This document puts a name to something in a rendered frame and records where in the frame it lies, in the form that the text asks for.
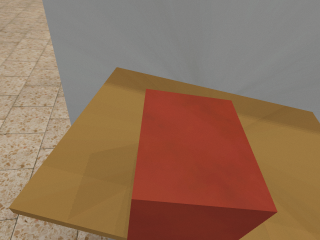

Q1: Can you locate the table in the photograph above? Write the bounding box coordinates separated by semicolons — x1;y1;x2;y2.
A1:
9;67;320;240

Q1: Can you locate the carton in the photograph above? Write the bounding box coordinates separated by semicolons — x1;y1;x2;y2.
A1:
127;89;278;240

